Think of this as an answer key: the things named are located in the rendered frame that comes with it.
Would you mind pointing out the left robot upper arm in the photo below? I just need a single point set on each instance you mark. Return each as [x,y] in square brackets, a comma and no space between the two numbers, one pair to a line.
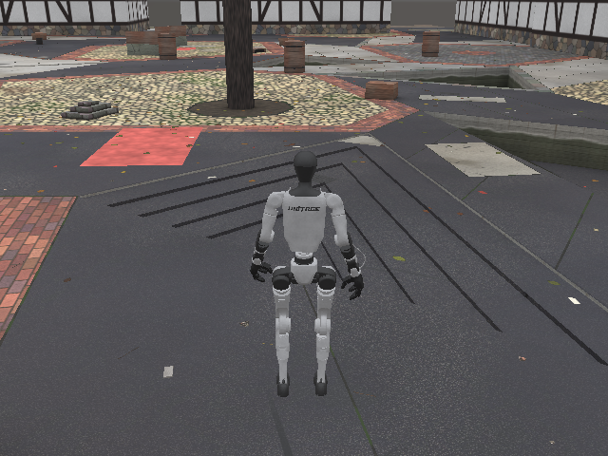
[274,201]

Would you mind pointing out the humanoid robot head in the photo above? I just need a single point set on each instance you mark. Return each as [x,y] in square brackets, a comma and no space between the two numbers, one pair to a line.
[305,163]

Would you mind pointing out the left robot forearm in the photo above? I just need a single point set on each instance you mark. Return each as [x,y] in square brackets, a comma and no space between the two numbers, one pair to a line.
[260,250]

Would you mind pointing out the robot torso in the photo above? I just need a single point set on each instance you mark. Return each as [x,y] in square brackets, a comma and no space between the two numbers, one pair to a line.
[304,223]

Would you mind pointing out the right robot hand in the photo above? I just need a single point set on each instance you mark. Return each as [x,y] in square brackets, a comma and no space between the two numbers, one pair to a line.
[357,286]

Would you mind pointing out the left robot hand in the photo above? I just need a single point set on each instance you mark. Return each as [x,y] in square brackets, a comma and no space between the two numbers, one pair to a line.
[264,268]

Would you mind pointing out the right robot forearm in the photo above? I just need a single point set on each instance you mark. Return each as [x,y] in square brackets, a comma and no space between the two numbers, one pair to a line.
[350,258]

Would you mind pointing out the right robot upper arm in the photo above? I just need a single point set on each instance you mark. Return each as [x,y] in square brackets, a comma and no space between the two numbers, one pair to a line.
[338,218]

